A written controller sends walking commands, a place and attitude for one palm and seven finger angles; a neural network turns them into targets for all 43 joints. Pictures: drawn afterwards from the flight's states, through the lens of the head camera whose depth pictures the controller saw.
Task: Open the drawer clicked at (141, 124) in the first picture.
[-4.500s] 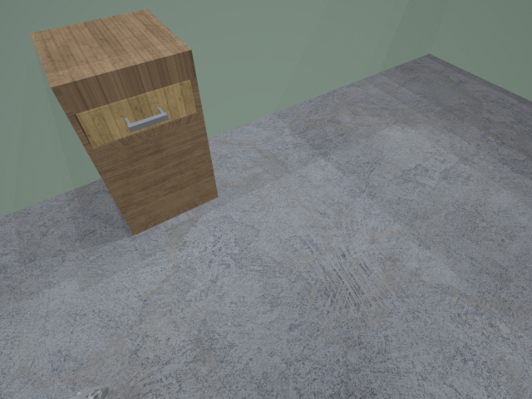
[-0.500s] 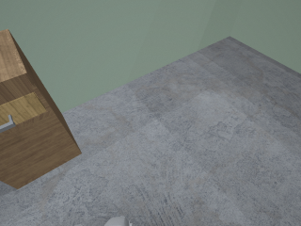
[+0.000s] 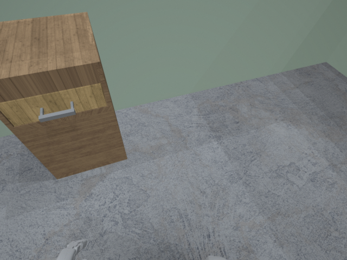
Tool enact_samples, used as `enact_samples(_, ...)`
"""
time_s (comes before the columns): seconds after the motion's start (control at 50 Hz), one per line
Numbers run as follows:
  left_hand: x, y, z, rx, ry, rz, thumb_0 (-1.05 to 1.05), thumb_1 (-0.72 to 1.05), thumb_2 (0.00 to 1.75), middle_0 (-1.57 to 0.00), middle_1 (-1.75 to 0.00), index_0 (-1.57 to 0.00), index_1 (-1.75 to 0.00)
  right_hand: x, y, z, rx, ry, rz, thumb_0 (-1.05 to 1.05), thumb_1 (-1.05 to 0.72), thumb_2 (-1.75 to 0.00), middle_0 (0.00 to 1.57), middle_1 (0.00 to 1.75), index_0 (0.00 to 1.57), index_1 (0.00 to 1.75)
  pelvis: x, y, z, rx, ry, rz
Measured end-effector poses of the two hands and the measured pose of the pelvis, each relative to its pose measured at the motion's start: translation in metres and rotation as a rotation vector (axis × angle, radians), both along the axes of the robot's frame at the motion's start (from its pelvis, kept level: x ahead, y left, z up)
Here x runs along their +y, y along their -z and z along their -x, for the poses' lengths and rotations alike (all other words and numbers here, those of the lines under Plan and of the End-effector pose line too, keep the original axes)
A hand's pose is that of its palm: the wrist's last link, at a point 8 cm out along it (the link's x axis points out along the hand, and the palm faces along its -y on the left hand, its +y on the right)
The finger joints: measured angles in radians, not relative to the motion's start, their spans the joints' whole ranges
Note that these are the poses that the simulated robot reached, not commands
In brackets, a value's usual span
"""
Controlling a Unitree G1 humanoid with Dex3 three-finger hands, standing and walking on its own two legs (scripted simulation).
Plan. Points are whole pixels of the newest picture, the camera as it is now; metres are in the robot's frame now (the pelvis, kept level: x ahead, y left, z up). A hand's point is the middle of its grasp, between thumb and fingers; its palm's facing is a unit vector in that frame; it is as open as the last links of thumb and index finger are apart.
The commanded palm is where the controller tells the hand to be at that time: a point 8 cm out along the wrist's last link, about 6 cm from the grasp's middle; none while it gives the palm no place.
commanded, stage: turn to face it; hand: left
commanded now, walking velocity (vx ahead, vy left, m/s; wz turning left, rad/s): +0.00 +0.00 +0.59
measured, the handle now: (57, 111) +0.67 +0.50 -0.19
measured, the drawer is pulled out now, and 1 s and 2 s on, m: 0.00 0.00 0.00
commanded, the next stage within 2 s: take the last steps up to it in 0.44 s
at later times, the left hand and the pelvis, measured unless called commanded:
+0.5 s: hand out of the picture -0.04 +0.21 -0.18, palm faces +0.29 -0.92 -0.25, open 7.4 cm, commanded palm none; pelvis -0.02 +0.00 -0.01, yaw +16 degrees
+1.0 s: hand out of the picture +0.02 +0.19 -0.17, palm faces +0.36 -0.91 -0.21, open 7.4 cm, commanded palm none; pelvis +0.02 +0.01 -0.01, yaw +20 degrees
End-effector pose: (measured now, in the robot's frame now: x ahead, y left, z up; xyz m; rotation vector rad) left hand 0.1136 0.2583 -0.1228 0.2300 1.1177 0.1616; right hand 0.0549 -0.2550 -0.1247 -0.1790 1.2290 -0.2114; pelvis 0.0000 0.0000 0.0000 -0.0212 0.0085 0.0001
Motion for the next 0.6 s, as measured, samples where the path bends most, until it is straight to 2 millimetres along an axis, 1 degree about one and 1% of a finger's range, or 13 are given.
enact_samples(0.06,-0.013,-0.006,-0.004,-0.048,-0.014,-0.003,0.01,0.91,0.89,-0.20,-0.30,-0.20,-0.30,-0.009,0.009,0.007,0.029,-0.012,-0.015,0.01,-0.90,-0.90,0.20,0.30,0.21,0.30,-0.010,0.002,0.003,0.001,-0.040,-0.006)
enact_samples(0.12,-0.025,-0.009,0.001,-0.094,-0.034,-0.019,0.01,0.91,0.89,-0.20,-0.30,-0.20,-0.30,-0.022,0.021,0.009,0.044,-0.028,-0.035,0.01,-0.90,-0.90,0.20,0.30,0.21,0.30,-0.023,0.009,0.006,0.003,-0.076,-0.024)
enact_samples(0.16,-0.032,-0.012,0.013,-0.097,-0.050,-0.030,0.01,0.91,0.89,-0.20,-0.30,-0.20,-0.30,-0.029,0.025,0.007,0.052,-0.045,-0.039,0.01,-0.90,-0.90,0.20,0.30,0.20,0.29,-0.028,0.009,0.009,-0.008,-0.104,-0.021)
enact_samples(0.22,-0.036,-0.017,0.036,-0.074,-0.094,-0.032,0.01,0.91,0.89,-0.20,-0.30,-0.20,-0.30,-0.035,0.023,0.000,0.061,-0.083,-0.042,0.01,-0.90,-0.90,0.20,0.30,0.20,0.29,-0.032,0.004,0.011,-0.020,-0.143,-0.033)
enact_samples(0.28,-0.037,-0.015,0.060,-0.034,-0.137,-0.030,0.01,0.91,0.89,-0.20,-0.30,-0.20,-0.30,-0.037,0.019,-0.011,0.056,-0.121,-0.040,0.01,-0.91,-0.90,0.20,0.30,0.20,0.29,-0.033,0.001,0.012,-0.026,-0.180,-0.043)
enact_samples(0.32,-0.036,-0.012,0.077,-0.009,-0.169,-0.023,0.01,0.90,0.89,-0.20,-0.30,-0.20,-0.30,-0.034,0.017,-0.018,0.059,-0.150,-0.034,0.01,-0.91,-0.90,0.20,0.30,0.20,0.29,-0.032,0.001,0.013,-0.026,-0.204,-0.050)
enact_samples(0.38,-0.032,-0.005,0.105,0.035,-0.219,-0.008,0.01,0.90,0.89,-0.20,-0.30,-0.20,-0.30,-0.025,0.014,-0.034,0.061,-0.202,-0.020,0.01,-0.91,-0.90,0.20,0.30,0.20,0.29,-0.027,0.001,0.015,-0.023,-0.234,-0.055)
enact_samples(0.42,-0.026,0.002,0.127,0.071,-0.254,0.004,0.01,0.90,0.89,-0.20,-0.30,-0.20,-0.30,-0.014,0.012,-0.047,0.051,-0.242,-0.009,0.01,-0.91,-0.90,0.20,0.30,0.20,0.29,-0.021,0.002,0.017,-0.019,-0.250,-0.053)
enact_samples(0.5,-0.008,0.023,0.174,0.149,-0.335,0.033,0.01,0.90,0.89,-0.20,-0.30,-0.20,-0.30,0.018,0.009,-0.075,-0.011,-0.328,0.019,0.01,-0.91,-0.90,0.19,0.30,0.20,0.29,-0.002,0.012,0.022,-0.014,-0.286,-0.030)
enact_samples(0.54,0.001,0.033,0.195,0.193,-0.373,0.042,0.01,0.90,0.89,-0.20,-0.30,-0.20,-0.30,0.035,0.005,-0.086,-0.049,-0.364,0.026,0.01,-0.91,-0.90,0.20,0.30,0.20,0.29,0.006,0.016,0.026,-0.018,-0.289,-0.036)
enact_samples(0.6,0.009,0.032,0.217,0.253,-0.406,0.049,0.01,0.91,0.89,-0.20,-0.30,-0.20,-0.30,0.056,-0.004,-0.092,-0.090,-0.395,0.026,0.01,-0.91,-0.90,0.20,0.30,0.20,0.29,0.013,0.010,0.029,-0.027,-0.290,-0.022)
